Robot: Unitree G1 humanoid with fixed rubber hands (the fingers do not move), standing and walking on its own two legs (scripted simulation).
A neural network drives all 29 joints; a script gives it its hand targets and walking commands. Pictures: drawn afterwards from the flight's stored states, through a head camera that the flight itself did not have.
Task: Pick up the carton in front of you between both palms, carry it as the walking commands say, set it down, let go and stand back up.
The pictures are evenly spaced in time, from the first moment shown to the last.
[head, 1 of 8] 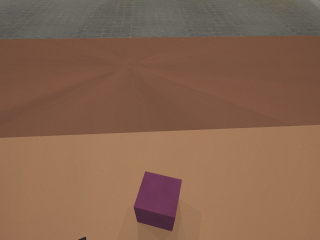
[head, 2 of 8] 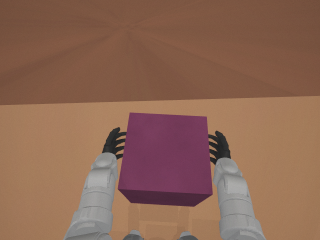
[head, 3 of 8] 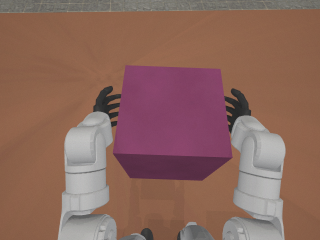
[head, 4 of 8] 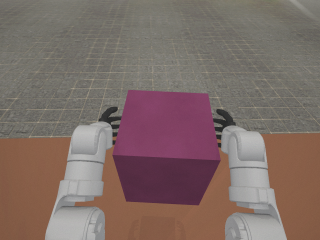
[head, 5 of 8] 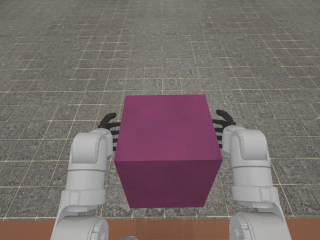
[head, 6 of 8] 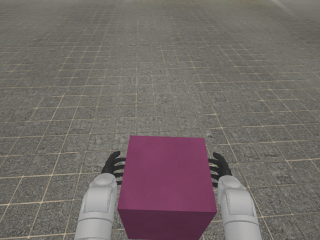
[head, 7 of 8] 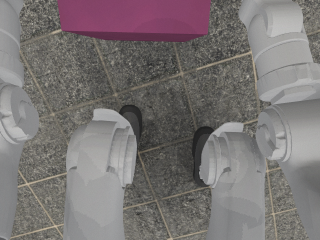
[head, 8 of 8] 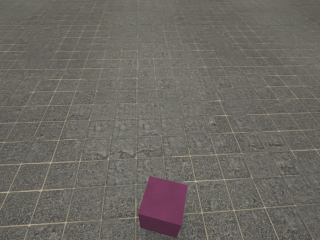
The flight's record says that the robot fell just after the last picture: no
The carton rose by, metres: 0.69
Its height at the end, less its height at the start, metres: -0.53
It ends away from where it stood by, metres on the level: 5.65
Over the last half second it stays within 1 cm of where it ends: yes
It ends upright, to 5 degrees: yes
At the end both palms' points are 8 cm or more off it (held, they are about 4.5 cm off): yes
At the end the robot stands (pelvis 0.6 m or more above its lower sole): yes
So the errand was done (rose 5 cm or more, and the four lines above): yes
